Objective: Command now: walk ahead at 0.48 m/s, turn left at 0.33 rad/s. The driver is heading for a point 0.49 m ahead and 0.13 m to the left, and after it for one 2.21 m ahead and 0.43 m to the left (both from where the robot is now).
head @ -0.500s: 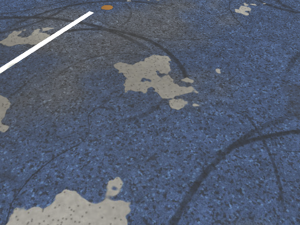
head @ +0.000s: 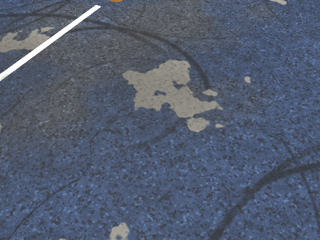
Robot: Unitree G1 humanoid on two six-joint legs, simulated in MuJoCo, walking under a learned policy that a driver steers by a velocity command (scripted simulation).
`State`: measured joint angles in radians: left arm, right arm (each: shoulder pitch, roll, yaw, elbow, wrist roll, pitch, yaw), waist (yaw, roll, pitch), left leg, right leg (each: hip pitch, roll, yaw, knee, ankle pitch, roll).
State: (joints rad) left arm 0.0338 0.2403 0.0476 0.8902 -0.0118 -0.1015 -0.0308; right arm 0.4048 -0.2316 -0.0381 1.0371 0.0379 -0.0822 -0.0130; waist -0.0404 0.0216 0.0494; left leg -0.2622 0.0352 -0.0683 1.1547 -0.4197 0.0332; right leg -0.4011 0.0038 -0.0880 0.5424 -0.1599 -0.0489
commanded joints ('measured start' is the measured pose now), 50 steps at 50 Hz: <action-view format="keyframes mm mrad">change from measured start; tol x32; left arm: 1 85 74 17 15 17 -20 -3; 50 167 198 47 -116 9 49 22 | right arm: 1 -5 -83 -38 -74 1 -6 -17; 17 -418 -41 -27 -305 -16 28 65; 23 40 -320 -146 -243 -5 49 37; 50 -196 -150 -49 -315 -28 78 -25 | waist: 1 44 -114 -65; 18 94 -46 60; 24 -20 232 -402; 50 64 -143 -246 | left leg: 1 -309 112 -41 94 135 27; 21 -132 -70 216 -528 230 120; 24 642 326 -778 -819 215 440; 33 43 106 -140 -829 992 247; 45 161 87 -50 -615 736 98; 48 -225 -162 40 -84 -206 -59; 50 -316 -94 -48 79 -228 -63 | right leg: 1 253 -279 303 -371 -72 -114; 16 442 -294 -92 -401 231 -108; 21 497 -289 -165 23 890 -49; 22 362 -247 -179 269 790 -8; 24 -272 57 52 896 -446 84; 25 -366 2 181 924 -403 61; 44 -12 -32 95 -31 146 13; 47 324 -251 409 -56 820 -224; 50 355 -311 605 -182 347 -268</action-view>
